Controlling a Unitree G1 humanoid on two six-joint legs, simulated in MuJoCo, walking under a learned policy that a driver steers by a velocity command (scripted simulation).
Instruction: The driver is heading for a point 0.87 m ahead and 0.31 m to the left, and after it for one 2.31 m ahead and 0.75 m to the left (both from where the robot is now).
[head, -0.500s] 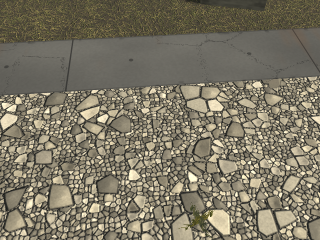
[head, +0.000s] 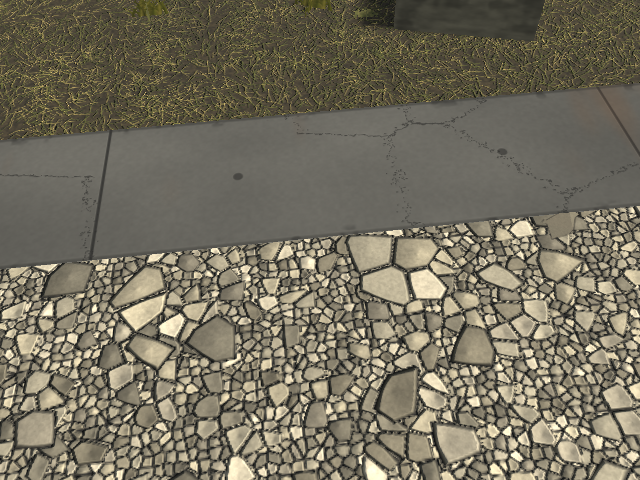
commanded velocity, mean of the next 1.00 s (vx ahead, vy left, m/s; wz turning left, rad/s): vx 0.50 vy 0.00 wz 0.22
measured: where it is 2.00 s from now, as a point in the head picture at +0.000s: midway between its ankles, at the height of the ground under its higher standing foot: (206, 263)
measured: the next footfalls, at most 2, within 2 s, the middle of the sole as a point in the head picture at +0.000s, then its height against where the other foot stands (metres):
left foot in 0.46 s outside the picture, level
right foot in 0.96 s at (352, 360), level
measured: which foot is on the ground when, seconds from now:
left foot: up 0.00-0.44, down 0.46-0.98, up 1.00-1.00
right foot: down 0.00-0.46, up 0.48-0.94, down 0.96-1.00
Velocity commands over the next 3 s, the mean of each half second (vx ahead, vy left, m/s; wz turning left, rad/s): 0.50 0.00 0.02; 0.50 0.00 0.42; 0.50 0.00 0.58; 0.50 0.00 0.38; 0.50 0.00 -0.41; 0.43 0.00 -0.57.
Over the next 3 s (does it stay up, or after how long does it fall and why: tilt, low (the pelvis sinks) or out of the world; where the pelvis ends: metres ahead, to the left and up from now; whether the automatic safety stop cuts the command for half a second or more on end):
stays up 1.45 0.57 -0.02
